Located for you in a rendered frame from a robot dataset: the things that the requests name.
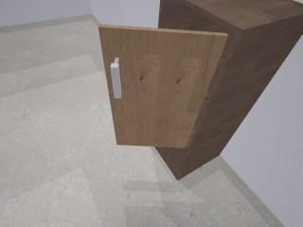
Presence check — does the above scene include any cupboard door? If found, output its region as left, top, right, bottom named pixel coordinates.
left=98, top=24, right=228, bottom=148

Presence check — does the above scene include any handle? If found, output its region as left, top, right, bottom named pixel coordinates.
left=110, top=57, right=122, bottom=98

